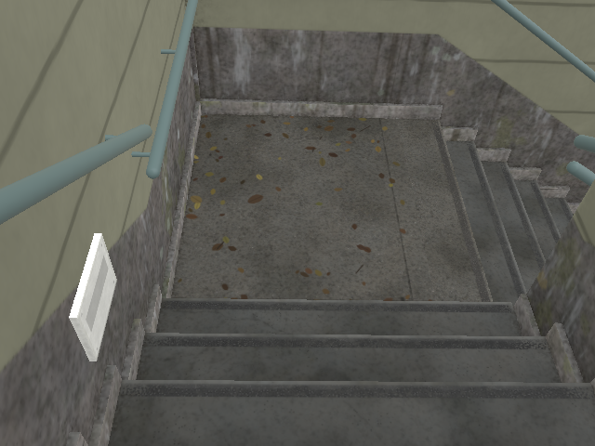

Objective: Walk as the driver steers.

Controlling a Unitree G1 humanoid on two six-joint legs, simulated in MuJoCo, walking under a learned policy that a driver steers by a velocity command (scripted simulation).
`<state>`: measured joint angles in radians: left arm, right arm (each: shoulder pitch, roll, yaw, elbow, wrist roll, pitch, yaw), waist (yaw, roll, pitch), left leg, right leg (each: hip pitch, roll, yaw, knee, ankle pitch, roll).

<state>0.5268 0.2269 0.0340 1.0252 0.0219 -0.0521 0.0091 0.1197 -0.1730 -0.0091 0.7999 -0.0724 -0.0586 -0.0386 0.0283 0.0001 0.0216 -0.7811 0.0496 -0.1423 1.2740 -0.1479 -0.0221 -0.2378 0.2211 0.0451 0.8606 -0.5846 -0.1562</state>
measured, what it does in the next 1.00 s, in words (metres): goes down, turning right: left foot 0.17 m lower, then right foot 0.17 m lower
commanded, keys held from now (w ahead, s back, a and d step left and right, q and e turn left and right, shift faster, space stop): w+e+shift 1.00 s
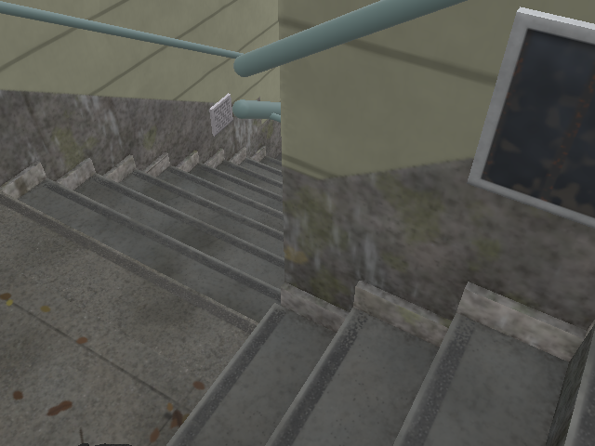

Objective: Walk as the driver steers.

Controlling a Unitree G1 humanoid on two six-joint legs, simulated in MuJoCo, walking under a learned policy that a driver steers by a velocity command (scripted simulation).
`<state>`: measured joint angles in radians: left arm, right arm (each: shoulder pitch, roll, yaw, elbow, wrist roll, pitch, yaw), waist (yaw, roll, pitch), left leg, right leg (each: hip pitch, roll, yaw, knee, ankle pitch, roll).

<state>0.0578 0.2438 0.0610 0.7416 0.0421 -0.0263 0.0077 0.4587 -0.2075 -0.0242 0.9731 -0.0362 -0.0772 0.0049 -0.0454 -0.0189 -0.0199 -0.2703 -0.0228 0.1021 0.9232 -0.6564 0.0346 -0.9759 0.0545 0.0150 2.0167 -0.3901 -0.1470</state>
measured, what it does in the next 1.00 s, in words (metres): goes down: right foot, then left foot 0.17 m lower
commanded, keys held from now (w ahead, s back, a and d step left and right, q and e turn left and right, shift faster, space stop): w+e+shift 0.02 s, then w+shift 0.50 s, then w+q+shift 0.48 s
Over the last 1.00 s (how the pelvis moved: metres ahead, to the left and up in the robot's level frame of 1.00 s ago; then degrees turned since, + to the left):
0.79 -0.03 -0.53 -54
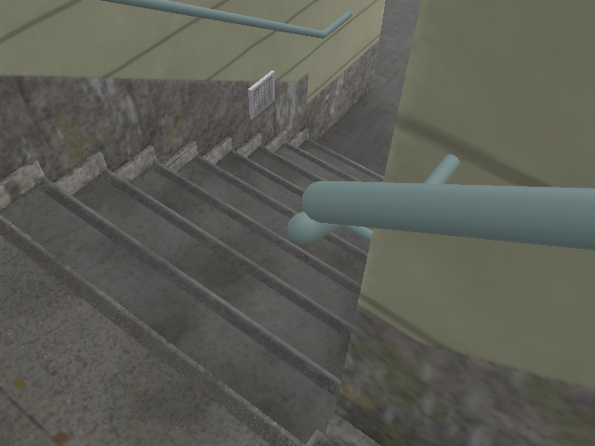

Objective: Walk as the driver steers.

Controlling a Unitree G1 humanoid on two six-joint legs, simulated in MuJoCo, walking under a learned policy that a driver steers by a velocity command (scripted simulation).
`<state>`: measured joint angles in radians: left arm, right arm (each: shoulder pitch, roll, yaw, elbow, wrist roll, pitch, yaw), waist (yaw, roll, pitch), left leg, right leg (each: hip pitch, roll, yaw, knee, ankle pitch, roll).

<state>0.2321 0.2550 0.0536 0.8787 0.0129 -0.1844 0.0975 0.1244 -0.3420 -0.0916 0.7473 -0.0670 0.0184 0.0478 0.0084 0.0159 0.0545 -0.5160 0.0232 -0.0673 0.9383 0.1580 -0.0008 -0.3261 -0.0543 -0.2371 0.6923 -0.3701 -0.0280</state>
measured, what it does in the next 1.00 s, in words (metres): goes down, turning left: left foot 0.17 m lower, then right foot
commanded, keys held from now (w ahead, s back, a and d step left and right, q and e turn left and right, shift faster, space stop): w+q+shift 1.00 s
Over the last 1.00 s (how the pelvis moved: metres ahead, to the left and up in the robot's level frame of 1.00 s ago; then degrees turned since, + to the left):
0.62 0.06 -0.14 3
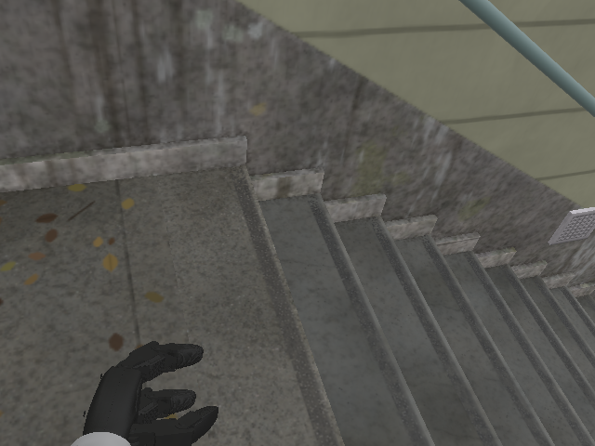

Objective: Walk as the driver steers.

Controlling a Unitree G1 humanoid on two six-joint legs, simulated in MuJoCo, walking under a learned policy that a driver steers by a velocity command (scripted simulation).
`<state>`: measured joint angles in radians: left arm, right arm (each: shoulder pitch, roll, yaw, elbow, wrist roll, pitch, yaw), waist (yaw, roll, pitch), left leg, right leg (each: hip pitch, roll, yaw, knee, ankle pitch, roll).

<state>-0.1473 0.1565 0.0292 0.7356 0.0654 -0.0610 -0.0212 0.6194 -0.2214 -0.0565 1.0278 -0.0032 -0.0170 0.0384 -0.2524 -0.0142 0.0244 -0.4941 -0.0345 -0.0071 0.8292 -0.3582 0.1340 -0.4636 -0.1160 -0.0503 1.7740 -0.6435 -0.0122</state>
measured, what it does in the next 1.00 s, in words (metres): walks ahead, turning left: right foot, then left foot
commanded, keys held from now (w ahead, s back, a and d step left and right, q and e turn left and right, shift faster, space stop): w+q+shift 0.14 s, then shift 0.86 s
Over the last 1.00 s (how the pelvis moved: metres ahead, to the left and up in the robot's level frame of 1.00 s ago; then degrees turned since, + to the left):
0.41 0.30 -0.36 52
